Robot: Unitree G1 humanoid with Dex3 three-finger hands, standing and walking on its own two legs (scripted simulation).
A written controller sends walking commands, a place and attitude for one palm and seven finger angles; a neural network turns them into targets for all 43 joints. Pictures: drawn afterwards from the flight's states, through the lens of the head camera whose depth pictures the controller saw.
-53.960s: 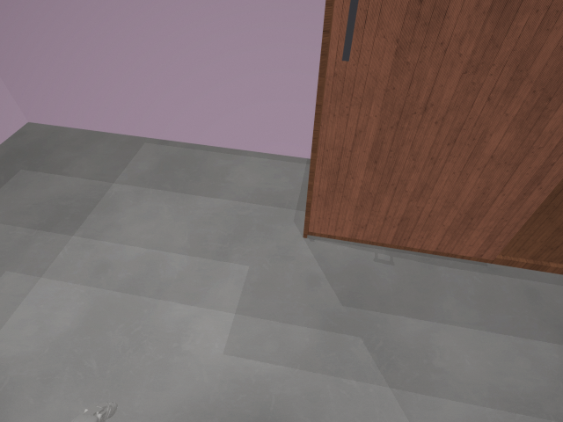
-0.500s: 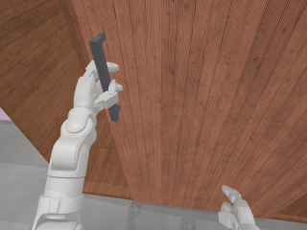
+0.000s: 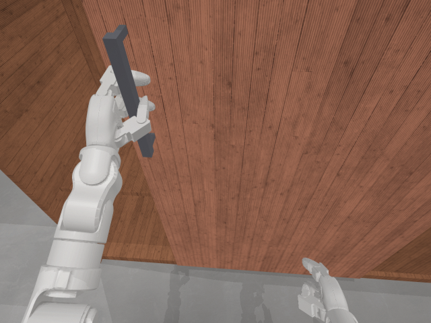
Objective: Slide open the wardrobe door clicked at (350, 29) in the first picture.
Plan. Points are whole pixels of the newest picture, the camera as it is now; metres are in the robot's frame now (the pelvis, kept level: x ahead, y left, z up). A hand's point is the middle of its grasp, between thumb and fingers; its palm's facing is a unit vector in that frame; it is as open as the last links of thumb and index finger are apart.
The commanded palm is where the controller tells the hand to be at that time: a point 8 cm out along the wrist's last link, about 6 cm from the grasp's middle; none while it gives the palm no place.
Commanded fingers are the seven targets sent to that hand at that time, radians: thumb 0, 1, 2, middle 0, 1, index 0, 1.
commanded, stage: step sideways, sliding the door along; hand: left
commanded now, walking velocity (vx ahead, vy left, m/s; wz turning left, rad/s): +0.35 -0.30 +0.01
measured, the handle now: (136, 100) +0.42 +0.18 +0.20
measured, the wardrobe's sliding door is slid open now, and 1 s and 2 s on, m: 0.37 0.42 0.63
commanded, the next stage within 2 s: none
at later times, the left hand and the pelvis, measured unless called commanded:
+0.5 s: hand (153, 116) +0.39 +0.14 +0.20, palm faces +0.40 -0.91 -0.05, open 6.0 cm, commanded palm +0.34 +0.11 +0.21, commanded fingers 0.00 0.90 0.90 -0.45 -1.40 -0.45 -1.40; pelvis +0.05 -0.08 +0.00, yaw +9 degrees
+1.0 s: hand (184, 115) +0.40 +0.10 +0.19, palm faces +0.61 -0.79 -0.05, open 6.5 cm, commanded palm +0.34 +0.06 +0.20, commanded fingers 0.00 0.90 0.90 -0.45 -1.40 -0.45 -1.40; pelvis +0.14 -0.18 +0.00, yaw +10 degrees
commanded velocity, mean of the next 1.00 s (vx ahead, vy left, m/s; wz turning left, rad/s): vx -0.01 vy -0.29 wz -0.17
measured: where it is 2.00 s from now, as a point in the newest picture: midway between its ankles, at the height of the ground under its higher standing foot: outside the picture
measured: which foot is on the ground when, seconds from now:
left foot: down 0.00-0.74, up 0.76-0.88, down 0.90-1.00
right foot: down 0.00-0.36, up 0.38-0.70, down 0.72-0.90, up 0.92-1.00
